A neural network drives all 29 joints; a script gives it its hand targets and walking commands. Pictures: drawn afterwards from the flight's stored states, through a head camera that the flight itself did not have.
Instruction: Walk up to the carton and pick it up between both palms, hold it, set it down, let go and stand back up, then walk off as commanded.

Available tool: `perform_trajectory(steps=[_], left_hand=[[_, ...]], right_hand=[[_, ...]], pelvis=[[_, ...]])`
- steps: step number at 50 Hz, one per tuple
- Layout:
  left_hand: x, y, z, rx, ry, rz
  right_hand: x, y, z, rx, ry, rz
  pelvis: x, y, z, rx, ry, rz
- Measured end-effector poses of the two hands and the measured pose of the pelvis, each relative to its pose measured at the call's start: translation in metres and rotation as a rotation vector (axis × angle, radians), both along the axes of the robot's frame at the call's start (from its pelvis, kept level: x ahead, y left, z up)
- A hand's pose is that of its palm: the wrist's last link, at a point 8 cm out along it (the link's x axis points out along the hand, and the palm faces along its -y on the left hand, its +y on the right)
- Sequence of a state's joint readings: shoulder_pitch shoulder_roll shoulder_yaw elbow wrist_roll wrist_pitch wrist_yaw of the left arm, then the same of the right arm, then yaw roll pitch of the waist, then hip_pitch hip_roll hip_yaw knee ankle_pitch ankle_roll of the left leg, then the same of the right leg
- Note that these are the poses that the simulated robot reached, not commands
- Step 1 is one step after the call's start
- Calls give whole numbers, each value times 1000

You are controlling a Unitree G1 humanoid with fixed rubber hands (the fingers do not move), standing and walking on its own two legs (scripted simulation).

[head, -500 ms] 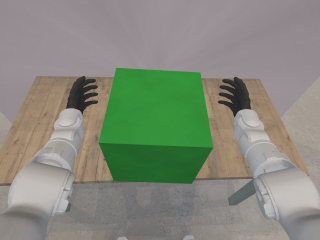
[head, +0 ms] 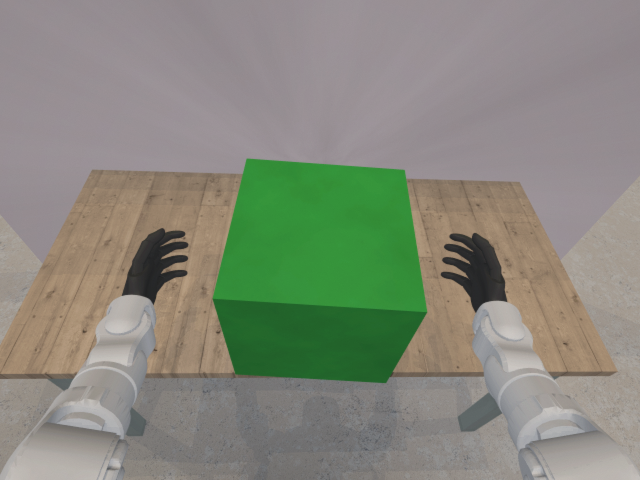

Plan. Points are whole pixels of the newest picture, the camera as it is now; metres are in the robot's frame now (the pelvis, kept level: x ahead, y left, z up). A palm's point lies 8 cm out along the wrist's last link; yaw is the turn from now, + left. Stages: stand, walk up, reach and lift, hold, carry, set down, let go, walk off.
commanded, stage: set down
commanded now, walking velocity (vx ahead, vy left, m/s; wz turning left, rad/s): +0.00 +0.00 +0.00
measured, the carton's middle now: (318, 274) +0.44 +0.00 -0.05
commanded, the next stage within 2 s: none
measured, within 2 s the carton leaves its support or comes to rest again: neither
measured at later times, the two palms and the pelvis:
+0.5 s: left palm (147, 311) +0.34 +0.23 +0.01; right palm (493, 329) +0.31 -0.22 +0.02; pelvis +0.01 -0.01 +0.01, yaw +0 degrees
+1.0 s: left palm (130, 375) +0.26 +0.24 -0.01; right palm (487, 385) +0.25 -0.20 -0.01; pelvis +0.02 +0.00 +0.02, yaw +1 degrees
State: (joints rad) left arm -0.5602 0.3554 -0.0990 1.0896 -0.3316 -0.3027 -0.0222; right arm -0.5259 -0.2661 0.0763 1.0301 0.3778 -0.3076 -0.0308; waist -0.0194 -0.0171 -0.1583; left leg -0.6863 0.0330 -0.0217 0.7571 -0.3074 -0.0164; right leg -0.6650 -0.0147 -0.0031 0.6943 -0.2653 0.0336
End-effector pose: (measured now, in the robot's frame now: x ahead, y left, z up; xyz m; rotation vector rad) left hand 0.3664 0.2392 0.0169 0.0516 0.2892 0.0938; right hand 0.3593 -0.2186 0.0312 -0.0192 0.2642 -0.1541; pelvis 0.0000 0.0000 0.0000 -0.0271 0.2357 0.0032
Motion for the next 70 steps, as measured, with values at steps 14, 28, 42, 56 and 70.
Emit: perform_trajectory(steps=[14,28,42,56,70], left_hand=[[-19,-5,-1,-22,4,-23],[-44,-13,-10,-30,-10,-45],[-83,3,-28,-40,9,23],[-138,-5,-55,-30,146,28],[-133,-6,-50,8,181,12]], right_hand=[[-37,-3,-6,-6,15,-3],[-61,3,-14,2,6,-2],[-83,8,-28,15,16,-14],[-139,5,-60,6,154,-44],[-125,3,-57,-51,188,41]], pelvis=[[5,-9,9,9,-89,6],[13,-12,15,14,-140,2],[16,-8,14,12,-164,9],[23,-2,21,11,-264,4],[28,-4,24,13,-294,-9]])
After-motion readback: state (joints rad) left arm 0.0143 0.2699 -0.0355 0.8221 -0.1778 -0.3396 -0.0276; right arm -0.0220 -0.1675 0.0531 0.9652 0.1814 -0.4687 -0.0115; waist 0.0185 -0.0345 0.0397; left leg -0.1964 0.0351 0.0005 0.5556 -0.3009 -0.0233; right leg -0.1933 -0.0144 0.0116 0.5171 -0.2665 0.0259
